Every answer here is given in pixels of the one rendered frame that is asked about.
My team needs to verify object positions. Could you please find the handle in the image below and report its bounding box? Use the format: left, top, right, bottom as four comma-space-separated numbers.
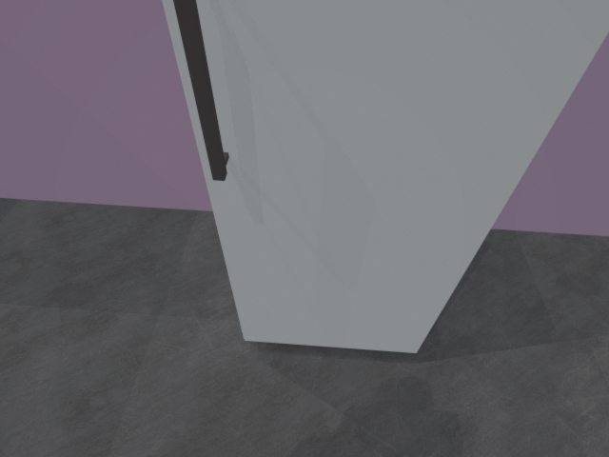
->
173, 0, 229, 181

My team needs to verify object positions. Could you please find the fridge door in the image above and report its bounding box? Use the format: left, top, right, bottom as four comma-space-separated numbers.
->
164, 0, 609, 353

